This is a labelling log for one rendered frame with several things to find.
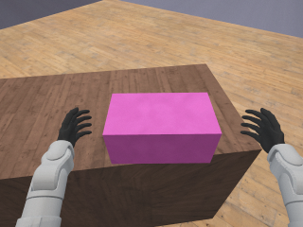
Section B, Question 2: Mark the pedestal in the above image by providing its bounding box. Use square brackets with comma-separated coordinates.
[0, 63, 262, 227]

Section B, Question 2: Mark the carton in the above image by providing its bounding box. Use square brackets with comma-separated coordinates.
[102, 92, 222, 165]

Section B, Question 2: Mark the robot right forearm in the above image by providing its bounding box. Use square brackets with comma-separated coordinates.
[267, 144, 303, 227]

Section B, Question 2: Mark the robot right hand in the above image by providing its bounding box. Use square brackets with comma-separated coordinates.
[241, 108, 285, 153]

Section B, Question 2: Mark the robot left forearm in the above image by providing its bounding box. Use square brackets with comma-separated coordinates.
[15, 140, 75, 227]

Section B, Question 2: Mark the robot left hand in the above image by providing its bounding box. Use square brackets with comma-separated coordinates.
[57, 107, 92, 147]

